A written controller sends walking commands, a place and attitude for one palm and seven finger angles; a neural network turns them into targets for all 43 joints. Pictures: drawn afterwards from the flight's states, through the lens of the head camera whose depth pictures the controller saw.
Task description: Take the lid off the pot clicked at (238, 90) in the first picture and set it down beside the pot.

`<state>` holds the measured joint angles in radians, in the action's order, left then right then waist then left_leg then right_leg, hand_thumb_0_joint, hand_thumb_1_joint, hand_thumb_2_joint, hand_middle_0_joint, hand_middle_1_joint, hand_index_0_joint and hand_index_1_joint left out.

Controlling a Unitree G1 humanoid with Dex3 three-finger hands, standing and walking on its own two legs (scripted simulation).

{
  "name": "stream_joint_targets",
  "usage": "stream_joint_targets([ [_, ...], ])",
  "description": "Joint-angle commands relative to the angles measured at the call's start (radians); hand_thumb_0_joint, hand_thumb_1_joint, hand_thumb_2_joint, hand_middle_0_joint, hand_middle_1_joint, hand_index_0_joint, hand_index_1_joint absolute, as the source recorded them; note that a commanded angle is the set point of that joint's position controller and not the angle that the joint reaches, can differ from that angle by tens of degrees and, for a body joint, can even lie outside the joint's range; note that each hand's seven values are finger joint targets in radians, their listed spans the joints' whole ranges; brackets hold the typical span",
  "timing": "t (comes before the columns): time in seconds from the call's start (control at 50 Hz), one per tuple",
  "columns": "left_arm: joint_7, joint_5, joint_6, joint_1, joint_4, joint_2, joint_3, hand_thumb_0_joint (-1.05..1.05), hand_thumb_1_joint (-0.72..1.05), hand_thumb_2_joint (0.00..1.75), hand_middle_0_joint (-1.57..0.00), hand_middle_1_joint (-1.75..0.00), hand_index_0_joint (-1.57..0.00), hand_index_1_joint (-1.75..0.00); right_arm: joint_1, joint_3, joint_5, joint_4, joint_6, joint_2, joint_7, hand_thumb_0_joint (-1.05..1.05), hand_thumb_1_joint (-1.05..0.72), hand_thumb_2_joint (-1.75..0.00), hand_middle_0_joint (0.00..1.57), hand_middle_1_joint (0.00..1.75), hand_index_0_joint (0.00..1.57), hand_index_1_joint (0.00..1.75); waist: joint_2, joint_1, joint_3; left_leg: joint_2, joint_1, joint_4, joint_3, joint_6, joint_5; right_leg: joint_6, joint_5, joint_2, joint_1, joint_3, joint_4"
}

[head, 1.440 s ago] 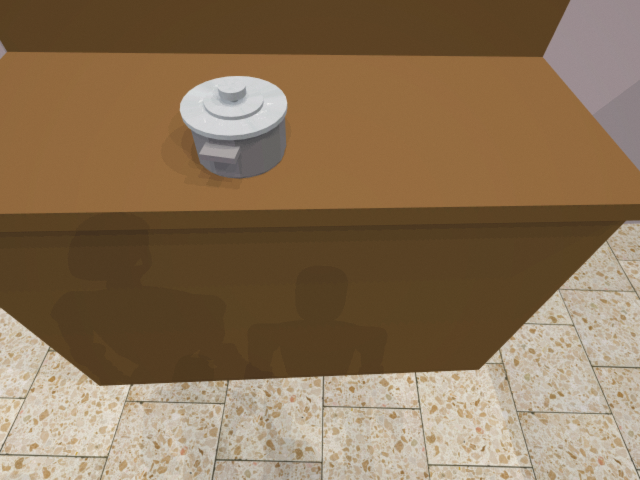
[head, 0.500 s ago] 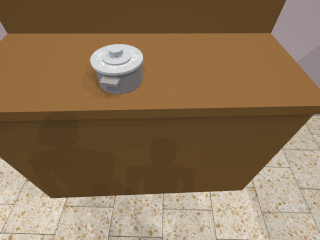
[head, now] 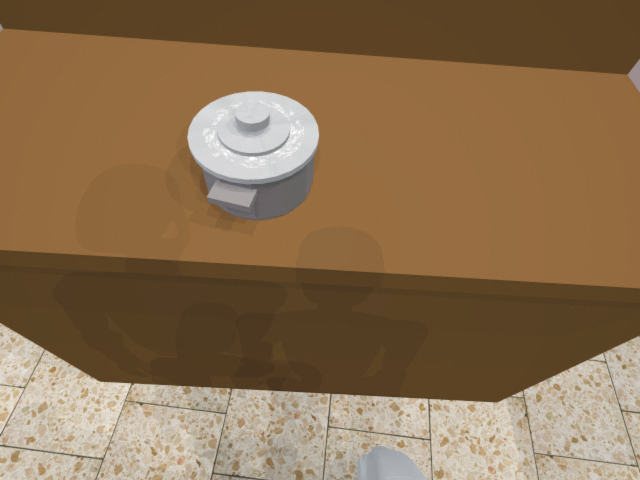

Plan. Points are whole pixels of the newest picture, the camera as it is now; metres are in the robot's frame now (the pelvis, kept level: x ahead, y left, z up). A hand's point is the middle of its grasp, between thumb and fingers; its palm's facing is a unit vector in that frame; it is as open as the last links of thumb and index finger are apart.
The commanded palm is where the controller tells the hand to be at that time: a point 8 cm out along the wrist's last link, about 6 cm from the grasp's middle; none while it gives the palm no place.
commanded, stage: come to a stop and stand still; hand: left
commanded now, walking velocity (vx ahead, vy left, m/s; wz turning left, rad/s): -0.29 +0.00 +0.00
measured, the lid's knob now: (252, 116) +0.49 +0.11 +0.16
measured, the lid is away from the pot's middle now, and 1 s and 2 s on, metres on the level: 0.00 0.00 0.00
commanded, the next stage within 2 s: look again from close up in 1.56 s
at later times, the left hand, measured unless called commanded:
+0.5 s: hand out of the picture +0.10 +0.18 -0.16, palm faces +0.00 -0.95 -0.32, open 7.4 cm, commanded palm none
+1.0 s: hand out of the picture +0.00 +0.24 -0.18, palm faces -0.03 -0.98 -0.21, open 7.4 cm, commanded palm none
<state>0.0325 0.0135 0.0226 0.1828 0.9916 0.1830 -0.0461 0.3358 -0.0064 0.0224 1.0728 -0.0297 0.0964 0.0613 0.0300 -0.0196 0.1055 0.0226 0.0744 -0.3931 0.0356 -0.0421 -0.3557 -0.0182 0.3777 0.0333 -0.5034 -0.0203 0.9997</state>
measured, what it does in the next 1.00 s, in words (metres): steps on the spot: right foot, then left foot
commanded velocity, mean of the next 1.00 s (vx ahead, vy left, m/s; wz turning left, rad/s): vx -0.07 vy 0.05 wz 0.00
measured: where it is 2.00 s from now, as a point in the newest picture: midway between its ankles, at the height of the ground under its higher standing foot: outside the picture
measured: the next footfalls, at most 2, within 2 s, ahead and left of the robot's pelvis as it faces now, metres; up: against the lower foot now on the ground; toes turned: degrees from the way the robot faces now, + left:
right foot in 0.14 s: +0.14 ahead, -0.13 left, +0.00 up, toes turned -4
left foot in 0.68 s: +0.02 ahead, +0.12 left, +0.00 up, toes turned -1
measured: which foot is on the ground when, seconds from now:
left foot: down 0.00-0.14, up 0.16-0.66, down 0.68-1.00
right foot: up 0.00-0.12, down 0.14-0.68, up 0.70-1.00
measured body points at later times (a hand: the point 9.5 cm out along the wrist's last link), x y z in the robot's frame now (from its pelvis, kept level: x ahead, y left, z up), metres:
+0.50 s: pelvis +0.03 -0.03 -0.01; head +0.09 -0.05 +0.44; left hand +0.10 +0.22 -0.14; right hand +0.15 -0.30 -0.15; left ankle +0.02 +0.15 -0.64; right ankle +0.10 -0.13 -0.74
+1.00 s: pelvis -0.03 +0.04 +0.00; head +0.01 +0.06 +0.45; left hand +0.00 +0.29 -0.16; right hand -0.03 -0.18 -0.14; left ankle -0.02 +0.12 -0.74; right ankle -0.11 -0.09 -0.71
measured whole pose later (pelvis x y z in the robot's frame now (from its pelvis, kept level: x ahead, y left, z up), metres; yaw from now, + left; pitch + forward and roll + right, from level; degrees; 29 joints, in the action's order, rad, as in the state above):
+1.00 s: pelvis -0.03 +0.04 +0.00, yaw -2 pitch +2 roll +0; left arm 0.03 0.01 0.06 0.26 1.01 0.22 -0.04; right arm 0.28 0.01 0.02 1.04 0.01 0.13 0.05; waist 0.05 -0.02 0.03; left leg 0.06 0.24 -0.39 0.05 -0.07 -0.19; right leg -0.03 0.45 0.02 -0.27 0.02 0.74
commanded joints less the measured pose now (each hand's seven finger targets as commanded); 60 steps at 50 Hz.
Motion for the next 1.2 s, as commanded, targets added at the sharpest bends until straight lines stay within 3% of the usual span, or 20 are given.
stream_joint_targets([
  [0.0,-0.003,0.006,-0.004,0.000,-0.082,0.047,-0.015,0.00,0.90,0.90,-0.20,-0.30,-0.20,-0.30,0.071,0.062,0.006,-0.043,0.018,0.185,0.016,0.00,-0.90,-0.90,0.20,0.30,0.20,0.30,-0.216,-0.017,-0.040,-0.260,-0.162,-0.040,-0.105,-0.057,1.141,0.014,-0.022,-0.012,-0.105,-0.032,-0.092],
  [0.06,-0.008,0.005,-0.016,0.064,-0.091,0.070,-0.023,0.00,0.90,0.90,-0.20,-0.30,-0.20,-0.30,0.012,0.086,0.002,-0.072,0.027,0.224,0.007,0.00,-0.90,-0.90,0.20,0.30,0.20,0.30,-0.201,0.033,-0.104,-0.240,-0.132,-0.156,-0.074,-0.023,1.161,0.044,-0.127,-0.031,0.096,-0.054,-0.374],
  [0.1,-0.004,0.007,-0.034,0.212,-0.049,0.135,-0.041,0.00,0.90,0.90,-0.20,-0.30,-0.20,-0.30,-0.002,0.101,-0.017,-0.084,0.028,0.236,-0.003,0.00,-0.90,-0.90,0.20,0.30,0.20,0.30,-0.112,0.100,-0.217,-0.168,-0.023,-0.370,-0.038,0.032,0.917,0.072,-0.610,0.034,0.380,-0.013,-0.558],
  [0.12,0.011,0.017,-0.044,0.245,-0.036,0.227,-0.063,0.00,0.90,0.90,-0.20,-0.30,-0.20,-0.30,0.057,0.099,-0.028,-0.088,0.028,0.177,-0.011,0.00,-0.90,-0.90,0.20,0.30,0.20,0.30,0.161,0.089,-0.325,-0.020,0.201,-0.657,0.016,0.074,0.198,0.189,-1.247,0.270,0.618,0.245,-0.480],
  [0.14,0.012,0.008,-0.048,0.278,-0.035,0.256,-0.064,0.00,0.90,0.90,-0.20,-0.30,-0.20,-0.30,0.056,0.102,-0.034,-0.100,0.034,0.180,-0.007,0.00,-0.90,-0.90,0.20,0.30,0.20,0.30,0.239,0.108,-0.399,0.073,0.272,-0.865,-0.048,0.068,-0.377,0.312,-1.648,0.444,0.656,0.395,-0.454],
  [0.22,0.036,0.003,-0.016,0.091,-0.092,0.170,-0.044,0.00,0.90,0.90,-0.20,-0.30,-0.20,-0.30,-0.082,0.104,-0.013,-0.108,0.095,0.159,-0.018,0.00,-0.90,-0.90,0.20,0.30,0.20,0.30,0.084,0.043,-0.128,0.004,0.393,-0.979,-0.143,0.079,-0.203,0.249,-1.060,0.307,0.340,0.244,-0.549],
  [0.42,0.031,0.021,-0.022,0.082,-0.147,0.213,-0.052,0.00,0.90,0.90,-0.20,-0.30,-0.20,-0.30,-0.159,0.091,0.005,-0.171,0.108,0.195,-0.046,0.00,-0.90,-0.90,0.20,0.30,0.20,0.30,0.126,0.036,-0.171,-0.004,0.474,-0.881,-0.121,0.116,-0.035,0.211,-0.648,0.248,0.301,0.213,-0.573],
  [0.54,0.012,0.035,-0.003,0.058,-0.180,0.252,-0.058,0.00,0.90,0.90,-0.20,-0.30,-0.20,-0.30,-0.182,0.075,-0.014,-0.183,0.069,0.185,-0.053,0.00,-0.90,-0.90,0.20,0.30,0.20,0.30,0.205,0.052,-0.146,-0.009,0.289,-0.493,-0.031,0.087,-0.123,0.222,-0.369,0.239,0.221,0.251,-0.630],
  [0.6,0.006,0.026,0.006,0.026,-0.180,0.252,-0.058,0.00,0.90,0.90,-0.20,-0.30,-0.20,-0.30,-0.060,0.072,-0.017,-0.148,0.051,0.178,-0.053,0.00,-0.90,-0.90,0.20,0.30,0.20,0.30,0.176,0.002,-0.170,0.008,0.118,-0.228,0.004,0.063,-0.016,0.162,-0.222,0.211,0.166,0.234,-0.629],
  [0.64,0.005,0.010,0.016,0.039,-0.187,0.185,-0.040,0.00,0.90,0.90,-0.20,-0.30,-0.20,-0.30,0.002,0.078,-0.016,-0.130,0.032,0.221,-0.048,0.00,-0.90,-0.90,0.20,0.30,0.20,0.30,-0.042,-0.019,-0.172,-0.095,-0.032,0.035,-0.121,0.028,0.045,0.075,-0.043,0.100,0.028,0.130,-0.441],
  [0.66,0.004,0.002,0.020,0.065,-0.195,0.117,-0.032,0.00,0.90,0.90,-0.20,-0.30,-0.20,-0.30,-0.056,0.090,-0.001,-0.169,0.035,0.298,-0.044,0.00,-0.90,-0.90,0.20,0.30,0.20,0.30,-0.366,-0.007,-0.088,-0.315,0.071,0.147,-0.391,-0.050,0.100,0.001,0.170,-0.052,-0.103,-0.007,-0.220],
  [0.68,0.012,0.006,0.027,0.036,-0.184,0.136,-0.028,0.00,0.90,0.90,-0.20,-0.30,-0.20,-0.30,-0.131,0.081,0.007,-0.205,0.049,0.307,-0.041,0.00,-0.90,-0.90,0.20,0.30,0.20,0.30,-0.340,-0.001,-0.031,-0.368,0.276,0.181,-0.427,-0.106,0.168,0.003,0.195,-0.060,-0.034,0.077,-0.073],
  [0.7,0.014,0.009,0.031,0.050,-0.154,0.149,-0.036,0.00,0.90,0.90,-0.20,-0.30,-0.20,-0.30,-0.174,0.066,0.009,-0.204,0.041,0.254,-0.033,0.00,-0.90,-0.90,0.20,0.30,0.20,0.30,-0.306,0.022,-0.031,-0.310,0.339,0.211,-0.348,-0.095,0.162,-0.001,0.107,-0.045,0.030,0.135,-0.005],
  [0.76,-0.001,0.011,0.027,0.105,-0.103,0.156,-0.045,0.00,0.90,0.90,-0.20,-0.30,-0.20,-0.30,-0.205,0.053,0.001,-0.194,0.029,0.217,-0.020,0.00,-0.90,-0.90,0.20,0.30,0.20,0.30,-0.210,0.061,-0.048,-0.221,0.278,0.152,-0.244,-0.081,0.203,-0.006,0.012,-0.061,0.018,0.118,0.111],
  [0.84,-0.004,0.005,0.013,0.088,-0.071,0.121,-0.022,0.00,0.90,0.90,-0.20,-0.30,-0.20,-0.30,-0.094,0.049,-0.009,-0.132,0.015,0.193,-0.009,0.00,-0.90,-0.90,0.20,0.30,0.20,0.30,-0.122,0.022,-0.109,-0.210,0.056,0.129,-0.225,-0.097,0.333,-0.026,0.003,-0.029,-0.016,0.087,0.013],
  [0.94,-0.005,-0.004,0.009,0.051,-0.047,0.079,0.003,0.00,0.90,0.90,-0.20,-0.30,-0.20,-0.30,0.013,0.052,-0.004,-0.058,0.019,0.191,-0.005,0.00,-0.90,-0.90,0.20,0.30,0.20,0.30,-0.175,-0.027,-0.126,-0.241,-0.035,0.132,-0.286,-0.117,0.410,-0.014,0.105,-0.009,0.139,0.032,-0.359],
  [1.04,0.009,-0.006,-0.009,0.168,0.037,0.086,0.007,0.00,0.90,0.90,-0.20,-0.30,-0.20,-0.30,0.013,0.051,-0.021,-0.018,0.013,0.164,-0.013,0.00,-0.90,-0.90,0.20,0.30,0.20,0.30,-0.068,0.014,-0.141,-0.166,0.111,0.074,-0.209,-0.023,0.287,0.023,-0.199,0.028,0.419,0.069,-0.675],
  [1.08,0.014,-0.005,-0.017,0.164,0.043,0.101,0.007,0.00,0.90,0.90,-0.20,-0.30,-0.20,-0.30,-0.002,0.043,-0.021,-0.015,0.010,0.135,-0.020,0.00,-0.90,-0.90,0.20,0.30,0.20,0.30,-0.006,0.007,-0.093,-0.099,0.130,0.020,-0.129,0.021,0.211,0.071,-0.248,0.116,0.356,0.156,-0.683],
  [1.14,0.017,-0.006,-0.031,0.146,0.046,0.083,0.011,0.00,0.90,0.90,-0.20,-0.30,-0.20,-0.30,0.003,0.042,-0.014,0.007,0.011,0.139,-0.023,0.00,-0.90,-0.90,0.20,0.30,0.20,0.30,0.131,0.005,-0.120,-0.100,0.077,-0.018,-0.098,0.018,0.315,0.070,-0.374,0.096,0.346,0.149,-0.658],
  [1.18,0.018,-0.008,-0.031,0.133,0.044,0.073,0.015,0.00,0.90,0.90,-0.20,-0.30,-0.20,-0.30,0.003,0.040,-0.015,0.019,0.014,0.145,-0.023,0.00,-0.90,-0.90,0.20,0.30,0.20,0.30,0.085,-0.003,-0.081,-0.103,0.067,-0.001,-0.101,0.020,0.280,0.066,-0.312,0.097,0.301,0.148,-0.661],
])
